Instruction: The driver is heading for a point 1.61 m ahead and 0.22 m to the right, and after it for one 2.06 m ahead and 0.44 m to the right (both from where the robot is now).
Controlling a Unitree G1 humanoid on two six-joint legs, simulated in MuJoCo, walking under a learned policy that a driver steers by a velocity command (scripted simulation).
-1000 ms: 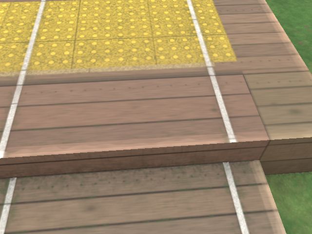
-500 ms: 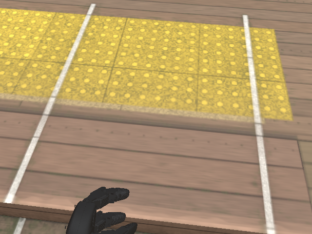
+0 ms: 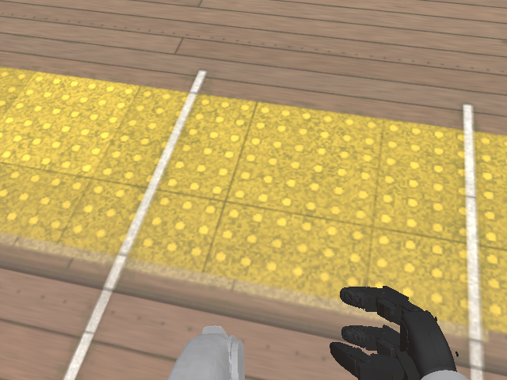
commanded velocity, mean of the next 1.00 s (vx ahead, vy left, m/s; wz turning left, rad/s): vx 0.06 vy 0.00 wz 0.01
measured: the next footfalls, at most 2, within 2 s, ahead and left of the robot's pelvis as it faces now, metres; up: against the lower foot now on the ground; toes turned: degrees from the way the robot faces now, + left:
left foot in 0.04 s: +0.26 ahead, +0.08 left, +0.15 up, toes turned +4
right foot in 0.56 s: +0.26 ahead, -0.11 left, +0.15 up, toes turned -1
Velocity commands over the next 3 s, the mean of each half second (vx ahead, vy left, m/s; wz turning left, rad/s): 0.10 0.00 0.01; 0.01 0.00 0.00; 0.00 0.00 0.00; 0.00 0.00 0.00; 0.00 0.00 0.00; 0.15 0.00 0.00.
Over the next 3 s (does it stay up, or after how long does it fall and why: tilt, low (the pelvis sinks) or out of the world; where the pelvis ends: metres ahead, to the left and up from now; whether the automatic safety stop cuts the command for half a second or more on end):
stays up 0.30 -0.02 0.15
